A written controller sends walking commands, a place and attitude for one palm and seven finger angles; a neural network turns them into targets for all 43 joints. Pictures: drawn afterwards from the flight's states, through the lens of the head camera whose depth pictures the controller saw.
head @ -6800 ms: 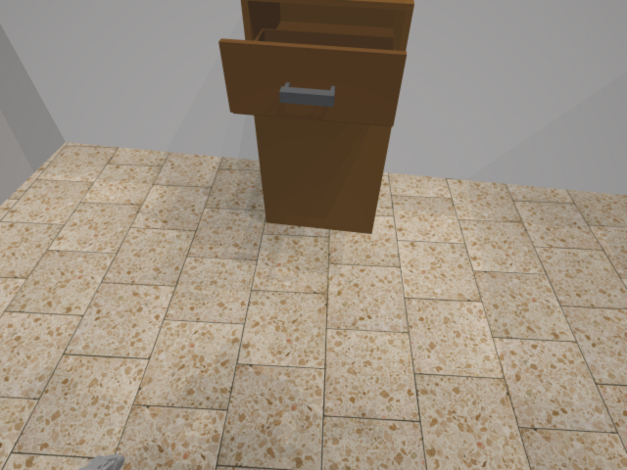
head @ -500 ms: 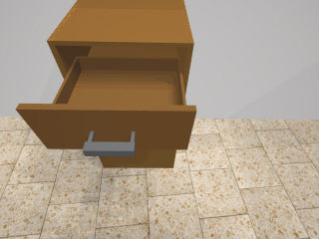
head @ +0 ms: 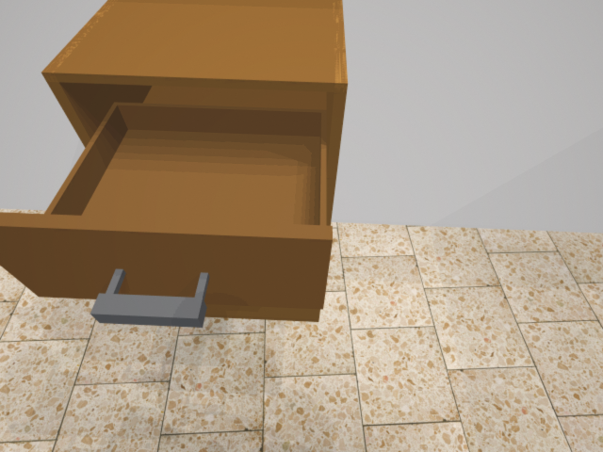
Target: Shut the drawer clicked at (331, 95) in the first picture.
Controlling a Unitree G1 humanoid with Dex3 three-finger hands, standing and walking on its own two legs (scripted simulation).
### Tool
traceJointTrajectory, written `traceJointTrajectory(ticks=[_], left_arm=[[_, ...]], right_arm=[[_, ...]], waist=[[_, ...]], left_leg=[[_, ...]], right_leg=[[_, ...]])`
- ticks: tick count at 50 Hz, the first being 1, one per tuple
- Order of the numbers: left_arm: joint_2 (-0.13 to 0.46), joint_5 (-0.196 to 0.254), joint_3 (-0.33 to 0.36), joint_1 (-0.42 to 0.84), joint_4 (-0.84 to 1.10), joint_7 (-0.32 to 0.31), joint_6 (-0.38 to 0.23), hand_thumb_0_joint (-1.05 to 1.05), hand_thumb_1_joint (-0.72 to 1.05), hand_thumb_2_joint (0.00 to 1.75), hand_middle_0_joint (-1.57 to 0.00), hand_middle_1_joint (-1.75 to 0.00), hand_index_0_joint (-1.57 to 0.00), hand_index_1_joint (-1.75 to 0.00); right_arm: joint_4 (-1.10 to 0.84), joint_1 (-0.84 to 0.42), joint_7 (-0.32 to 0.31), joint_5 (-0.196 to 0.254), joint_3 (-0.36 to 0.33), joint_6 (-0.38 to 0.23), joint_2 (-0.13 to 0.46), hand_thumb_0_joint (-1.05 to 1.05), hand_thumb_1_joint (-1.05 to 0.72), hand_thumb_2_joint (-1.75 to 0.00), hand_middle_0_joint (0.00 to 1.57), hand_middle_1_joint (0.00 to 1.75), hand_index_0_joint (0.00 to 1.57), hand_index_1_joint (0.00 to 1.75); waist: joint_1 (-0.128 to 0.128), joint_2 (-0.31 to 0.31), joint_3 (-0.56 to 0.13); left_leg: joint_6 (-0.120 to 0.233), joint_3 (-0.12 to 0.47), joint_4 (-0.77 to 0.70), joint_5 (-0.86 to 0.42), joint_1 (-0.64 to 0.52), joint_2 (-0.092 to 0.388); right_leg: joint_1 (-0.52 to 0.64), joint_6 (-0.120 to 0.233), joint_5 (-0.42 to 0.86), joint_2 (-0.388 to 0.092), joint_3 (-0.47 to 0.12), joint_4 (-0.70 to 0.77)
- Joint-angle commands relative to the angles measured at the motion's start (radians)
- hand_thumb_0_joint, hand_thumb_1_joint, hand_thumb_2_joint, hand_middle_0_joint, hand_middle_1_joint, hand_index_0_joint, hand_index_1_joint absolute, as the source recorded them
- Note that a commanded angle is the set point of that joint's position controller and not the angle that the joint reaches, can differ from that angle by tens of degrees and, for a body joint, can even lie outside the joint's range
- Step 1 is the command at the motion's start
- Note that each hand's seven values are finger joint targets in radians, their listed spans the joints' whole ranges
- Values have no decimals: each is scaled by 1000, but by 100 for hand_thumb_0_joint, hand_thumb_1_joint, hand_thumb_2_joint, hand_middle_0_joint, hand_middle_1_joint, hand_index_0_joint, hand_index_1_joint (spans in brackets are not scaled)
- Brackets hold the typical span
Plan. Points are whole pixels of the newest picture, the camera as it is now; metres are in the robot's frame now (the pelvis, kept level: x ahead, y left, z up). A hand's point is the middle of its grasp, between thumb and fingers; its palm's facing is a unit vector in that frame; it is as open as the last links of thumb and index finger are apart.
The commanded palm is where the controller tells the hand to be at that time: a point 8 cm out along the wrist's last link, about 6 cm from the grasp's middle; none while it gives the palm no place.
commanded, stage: come to a stop and stand still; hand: left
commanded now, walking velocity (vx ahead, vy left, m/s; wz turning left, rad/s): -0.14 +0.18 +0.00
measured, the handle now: (156, 294) +0.29 +0.21 +0.05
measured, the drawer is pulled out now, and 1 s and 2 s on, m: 0.29 0.29 0.29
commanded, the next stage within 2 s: look again from close up in 1.46 s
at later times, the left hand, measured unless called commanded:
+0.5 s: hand out of the picture +0.00 +0.21 -0.16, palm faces -0.02 -0.97 -0.23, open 7.4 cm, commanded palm none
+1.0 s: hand out of the picture +0.01 +0.16 -0.15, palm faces +0.00 -0.97 -0.23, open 7.3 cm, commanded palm none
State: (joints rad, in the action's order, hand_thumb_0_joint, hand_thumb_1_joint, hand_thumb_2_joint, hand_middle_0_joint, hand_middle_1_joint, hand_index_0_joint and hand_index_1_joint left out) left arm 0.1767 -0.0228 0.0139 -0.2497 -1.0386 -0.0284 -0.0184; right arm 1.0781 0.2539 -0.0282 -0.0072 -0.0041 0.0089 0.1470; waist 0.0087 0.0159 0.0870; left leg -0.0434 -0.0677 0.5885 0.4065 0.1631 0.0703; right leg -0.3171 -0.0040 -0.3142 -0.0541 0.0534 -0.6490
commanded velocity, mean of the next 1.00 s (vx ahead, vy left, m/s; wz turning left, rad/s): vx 0.01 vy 0.00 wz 0.00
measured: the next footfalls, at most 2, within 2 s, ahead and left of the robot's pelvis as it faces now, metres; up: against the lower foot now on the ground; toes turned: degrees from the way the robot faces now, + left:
left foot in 0.22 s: +0.02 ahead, +0.11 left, +0.00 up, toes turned +6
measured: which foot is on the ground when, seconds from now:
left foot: down 0.00-0.00, up 0.02-0.20, down 0.22-1.00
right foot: down 0.00-1.00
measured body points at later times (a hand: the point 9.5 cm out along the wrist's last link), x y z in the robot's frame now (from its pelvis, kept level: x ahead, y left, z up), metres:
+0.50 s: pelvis -0.02 +0.02 +0.01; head -0.04 +0.02 +0.46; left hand +0.00 +0.26 -0.15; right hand +0.03 -0.21 -0.14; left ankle -0.02 +0.11 -0.72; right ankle +0.00 -0.12 -0.72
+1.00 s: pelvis +0.00 -0.02 +0.02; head +0.02 -0.03 +0.46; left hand +0.01 +0.21 -0.14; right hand +0.00 -0.23 -0.15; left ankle -0.02 +0.11 -0.72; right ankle +0.01 -0.12 -0.72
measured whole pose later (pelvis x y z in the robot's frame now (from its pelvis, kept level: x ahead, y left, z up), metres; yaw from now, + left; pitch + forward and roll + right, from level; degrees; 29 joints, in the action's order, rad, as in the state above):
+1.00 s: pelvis +0.00 -0.02 +0.02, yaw +0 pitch -1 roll +1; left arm 0.15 -0.02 -0.02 -0.27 -1.11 -0.04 -0.02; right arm 1.11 0.28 -0.02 -0.01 0.01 -0.02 0.15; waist -0.01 -0.02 0.04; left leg -0.02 -0.11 0.43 0.27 0.13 0.04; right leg -0.21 0.03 -0.26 0.00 0.00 -0.50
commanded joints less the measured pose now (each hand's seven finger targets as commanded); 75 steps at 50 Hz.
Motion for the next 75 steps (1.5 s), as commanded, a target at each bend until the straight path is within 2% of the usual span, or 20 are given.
traceJointTrajectory(ticks=[1,4,5,7,10,12,13,14,15,16,17,18,20,23,26,29,33,36,48,75], left_arm=[[176,4,33,-85,18,-17,-5,0,90,90,-20,-30,-20,-30],[185,-4,46,-104,24,-29,4,0,90,90,-20,-30,-20,-30],[191,-5,52,-99,29,-32,11,0,90,90,-20,-30,-20,-30],[195,-7,61,-56,54,-36,22,0,90,90,-20,-30,-20,-30],[168,0,58,39,94,-31,40,0,90,90,-20,-30,-20,-30],[73,6,42,47,122,-25,57,0,90,90,-20,-30,-20,-30],[76,-1,38,62,112,-30,66,0,90,90,-20,-30,-20,-30],[122,11,14,-136,19,-41,30,0,90,90,-20,-30,-20,-30],[126,0,10,-159,20,-34,11,0,90,90,-20,-30,-20,-30],[143,0,1,-88,44,-26,-11,0,90,90,-20,-30,-20,-30],[164,5,-6,-4,59,-17,-13,0,90,90,-20,-30,-20,-30],[165,0,-7,40,79,-9,3,0,90,90,-20,-30,-20,-30],[138,-6,-4,27,93,-3,24,0,90,90,-20,-30,-20,-30],[94,-8,-10,-64,74,7,26,0,90,90,-20,-30,-20,-30],[94,-5,-8,-85,72,9,20,0,90,90,-20,-30,-20,-30],[98,-2,-9,-97,64,6,7,0,90,90,-20,-30,-20,-30],[101,5,-9,-93,43,-1,-5,0,90,90,-20,-30,-20,-30],[101,9,-10,-88,21,-4,-10,0,90,90,-20,-30,-20,-30],[92,13,-12,-79,-41,-15,-19,0,90,90,-20,-30,-20,-30],[94,14,-13,-76,-42,-12,-18,0,90,90,-20,-30,-20,-30]], right_arm=[[-47,81,-5,2,-27,4,63,0,-90,-90,20,30,20,30],[-71,40,-6,5,-36,10,79,0,-90,-90,20,30,20,30],[-77,25,-6,7,-39,12,79,0,-90,-90,20,30,20,30],[-93,15,-1,6,-41,15,75,0,-90,-90,20,30,20,30],[-67,101,5,0,-40,10,69,0,-90,-90,20,30,20,30],[-93,60,9,-17,-45,1,147,0,-90,-90,20,30,20,30],[-104,19,7,-18,-36,-3,128,0,-90,-90,20,30,20,30],[-167,-135,13,-2,-59,-22,256,0,-90,-90,20,30,20,30],[-208,-200,18,-1,-43,-21,209,0,-90,-90,20,30,20,30],[-208,-81,17,-5,-25,-20,120,0,-90,-90,20,30,20,30],[-187,12,17,-5,-18,-17,115,0,-90,-90,20,30,20,30],[-175,50,21,-11,-22,-19,129,0,-90,-90,20,30,20,30],[-171,45,22,-23,-34,-18,183,0,-90,-90,20,30,20,30],[-188,3,16,-20,-38,-16,207,0,-90,-90,20,30,20,30],[-180,11,15,-17,-37,-19,193,0,-90,-90,20,30,20,30],[-161,33,18,-14,-32,-20,179,0,-90,-90,20,30,20,30],[-121,66,16,-8,-23,-33,147,0,-90,-90,20,30,20,30],[-88,87,11,-5,-15,-41,131,0,-90,-90,20,30,20,30],[3,95,2,-4,-5,-38,93,0,-90,-90,20,30,20,30],[35,102,1,-1,2,-29,78,0,-90,-90,20,30,20,30]], waist=[[-1,210,-87],[36,213,-154],[42,162,-165],[32,176,-172],[-33,108,-152],[-18,-218,-69],[-24,-246,-19],[59,-264,-156],[85,-171,-106],[6,18,-160],[-51,99,-131],[-66,-21,-60],[-47,-164,30],[-2,-93,66],[0,-101,47],[-7,-24,29],[-21,18,-11],[-24,12,-44],[-18,-5,-51],[-16,-9,-16]], left_leg=[[21,-18,21,28,114,-31],[13,-9,126,125,211,-48],[11,-8,129,128,212,-58],[10,-3,79,76,184,-63],[20,-32,-215,-240,-88,-43],[136,186,-330,-415,13,188],[186,234,-380,-363,125,217],[177,138,-102,-605,62,210],[122,64,-40,-505,55,109],[61,44,-23,-272,75,34],[39,27,-71,-89,31,-4],[44,71,-151,0,27,-3],[81,175,-321,158,152,95],[113,195,-360,214,221,113],[112,175,-356,182,179,102],[102,146,-312,134,152,62],[88,89,-246,-64,59,30],[84,69,-223,-207,12,30],[61,44,-224,-307,-30,34],[49,34,-272,-243,-50,38]], right_leg=[[191,131,910,-244,-241,184],[335,187,1125,-279,-241,147],[344,207,1126,-288,-243,143],[299,205,991,-279,-232,144],[56,107,478,-169,-147,114],[-45,6,-116,7,-8,-58],[-12,2,-211,9,-39,-192],[22,48,-80,-58,-125,-114],[55,34,93,-37,-46,114],[81,58,214,-105,-201,204],[12,89,90,-143,-211,246],[-81,84,-164,-93,-170,238],[-47,36,-122,30,-31,95],[8,32,-33,43,-16,71],[4,38,-21,34,-40,104],[10,47,-26,15,-108,172],[9,50,62,-19,-153,217],[38,47,166,-28,-151,214],[107,51,352,-55,-155,245],[105,50,234,-48,-156,339]])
